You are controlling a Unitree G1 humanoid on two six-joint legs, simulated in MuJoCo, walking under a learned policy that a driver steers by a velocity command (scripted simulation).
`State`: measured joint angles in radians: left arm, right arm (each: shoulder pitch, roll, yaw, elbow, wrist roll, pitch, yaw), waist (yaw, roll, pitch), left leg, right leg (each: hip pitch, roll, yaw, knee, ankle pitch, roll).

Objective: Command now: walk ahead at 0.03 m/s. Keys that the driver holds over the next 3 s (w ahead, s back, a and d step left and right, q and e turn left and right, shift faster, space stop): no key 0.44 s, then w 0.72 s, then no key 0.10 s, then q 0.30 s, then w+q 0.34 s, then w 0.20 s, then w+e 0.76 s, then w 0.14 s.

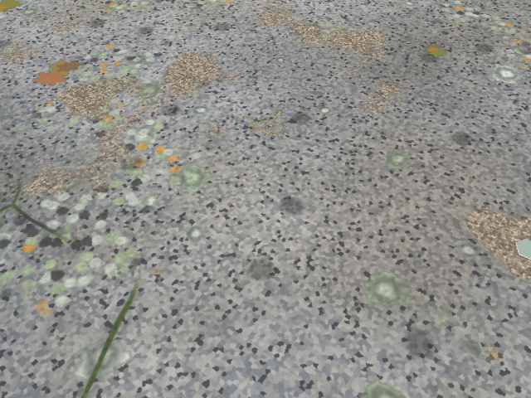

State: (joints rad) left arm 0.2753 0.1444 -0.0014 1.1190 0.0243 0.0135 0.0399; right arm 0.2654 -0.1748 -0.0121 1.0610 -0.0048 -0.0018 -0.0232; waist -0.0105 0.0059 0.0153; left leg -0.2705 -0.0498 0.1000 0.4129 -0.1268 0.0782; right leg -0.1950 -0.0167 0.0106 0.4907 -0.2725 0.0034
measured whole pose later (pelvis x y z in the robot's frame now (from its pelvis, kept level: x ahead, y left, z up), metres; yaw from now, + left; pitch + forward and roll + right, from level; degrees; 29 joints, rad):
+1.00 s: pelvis +0.19 +0.03 +0.01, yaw +0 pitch +1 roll +0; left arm 0.18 0.20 0.06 1.00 0.04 -0.05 -0.03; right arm 0.48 -0.14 -0.03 1.10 -0.02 -0.09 -0.01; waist -0.02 -0.03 0.01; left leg 0.00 -0.06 0.08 0.25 -0.27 0.08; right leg -0.58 -0.06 -0.05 1.00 -0.19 -0.06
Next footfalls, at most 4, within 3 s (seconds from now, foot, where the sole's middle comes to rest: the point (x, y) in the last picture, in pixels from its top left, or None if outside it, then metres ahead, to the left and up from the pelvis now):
1.22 right None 0.50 -0.06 -0.77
1.86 left None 0.51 0.16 -0.77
2.32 right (231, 275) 0.90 0.14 -0.77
2.86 left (164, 210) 1.17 0.37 -0.77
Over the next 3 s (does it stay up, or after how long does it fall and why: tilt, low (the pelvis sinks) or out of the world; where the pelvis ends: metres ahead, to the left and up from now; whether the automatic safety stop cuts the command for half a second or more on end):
stays up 1.08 0.27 0.00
